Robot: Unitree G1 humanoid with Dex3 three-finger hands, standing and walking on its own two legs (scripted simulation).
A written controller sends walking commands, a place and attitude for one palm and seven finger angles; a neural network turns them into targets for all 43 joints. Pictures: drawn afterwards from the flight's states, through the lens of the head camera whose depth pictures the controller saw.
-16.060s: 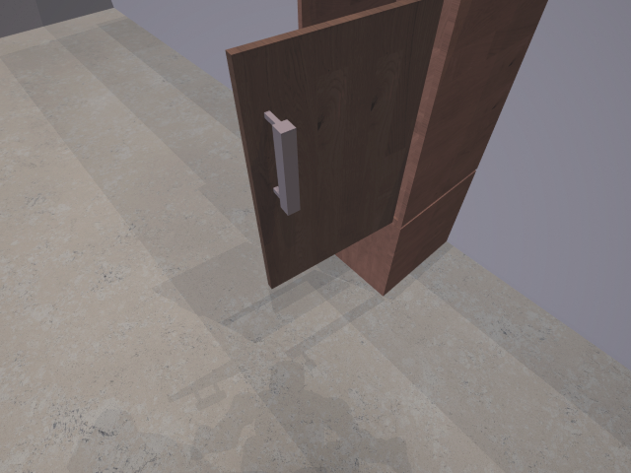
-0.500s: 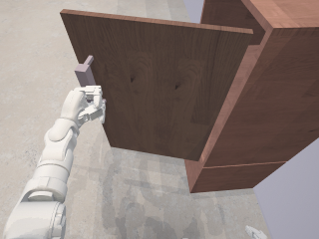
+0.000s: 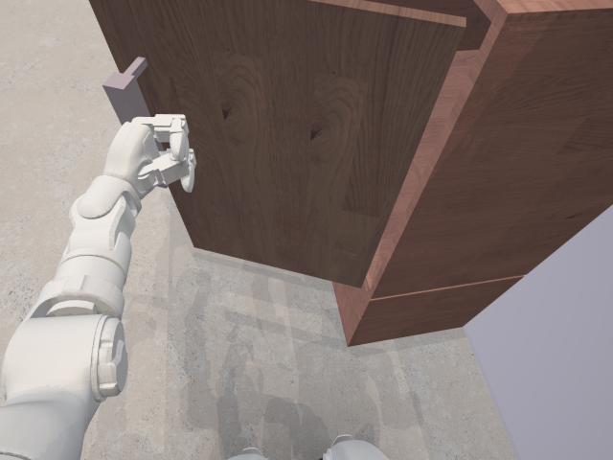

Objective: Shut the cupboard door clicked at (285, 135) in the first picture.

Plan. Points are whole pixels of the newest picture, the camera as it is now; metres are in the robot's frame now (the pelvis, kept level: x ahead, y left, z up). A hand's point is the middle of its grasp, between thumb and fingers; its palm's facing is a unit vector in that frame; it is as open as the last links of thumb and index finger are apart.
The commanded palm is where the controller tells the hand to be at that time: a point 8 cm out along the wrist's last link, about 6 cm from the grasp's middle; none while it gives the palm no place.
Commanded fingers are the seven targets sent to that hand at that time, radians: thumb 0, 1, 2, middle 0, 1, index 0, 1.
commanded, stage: push the door shut along its arc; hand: left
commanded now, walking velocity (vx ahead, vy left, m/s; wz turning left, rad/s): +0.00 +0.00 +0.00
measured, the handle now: (151, 127) +0.55 +0.18 +0.09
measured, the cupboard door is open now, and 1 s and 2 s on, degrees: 66 50 50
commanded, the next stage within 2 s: pull the fist back off the door in 0.78 s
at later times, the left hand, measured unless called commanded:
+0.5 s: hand (221, 132) +0.52 +0.08 +0.11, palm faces -0.40 -0.92 -0.01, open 3.0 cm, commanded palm +0.53 +0.12 +0.10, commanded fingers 0.00 0.90 0.90 -1.30 -1.50 -1.30 -1.50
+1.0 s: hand (242, 106) +0.57 +0.05 +0.11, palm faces -0.14 -0.98 +0.12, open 3.2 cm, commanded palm +0.54 +0.08 +0.10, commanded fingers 0.00 0.90 0.90 -1.30 -1.50 -1.30 -1.50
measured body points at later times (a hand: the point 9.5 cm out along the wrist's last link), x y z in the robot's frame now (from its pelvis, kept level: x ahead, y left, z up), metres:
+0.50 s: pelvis +0.01 -0.01 -0.01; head +0.13 +0.00 +0.42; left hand +0.54 +0.13 +0.11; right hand +0.00 -0.28 -0.12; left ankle +0.00 +0.06 -0.70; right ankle +0.01 -0.09 -0.70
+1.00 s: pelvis +0.02 -0.01 -0.02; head +0.15 -0.01 +0.41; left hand +0.58 +0.10 +0.10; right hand +0.00 -0.28 -0.13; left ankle +0.00 +0.07 -0.70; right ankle +0.01 -0.09 -0.70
